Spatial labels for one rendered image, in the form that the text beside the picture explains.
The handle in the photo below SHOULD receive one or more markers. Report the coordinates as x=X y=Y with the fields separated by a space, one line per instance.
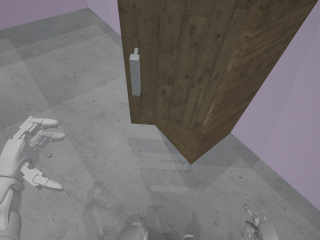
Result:
x=134 y=62

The robot left thigh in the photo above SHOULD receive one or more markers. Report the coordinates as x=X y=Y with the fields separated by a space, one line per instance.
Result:
x=133 y=232

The left robot hand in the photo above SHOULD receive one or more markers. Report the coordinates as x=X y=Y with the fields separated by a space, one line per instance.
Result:
x=16 y=152

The right robot hand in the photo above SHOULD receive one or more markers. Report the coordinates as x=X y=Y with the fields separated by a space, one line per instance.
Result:
x=262 y=230

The robot left forearm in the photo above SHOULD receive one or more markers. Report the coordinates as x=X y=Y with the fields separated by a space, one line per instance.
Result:
x=11 y=189

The left robot shin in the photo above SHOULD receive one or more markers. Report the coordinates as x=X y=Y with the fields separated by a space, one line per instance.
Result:
x=136 y=224

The cupboard door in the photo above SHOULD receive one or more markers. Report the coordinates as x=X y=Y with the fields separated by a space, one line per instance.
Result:
x=184 y=48

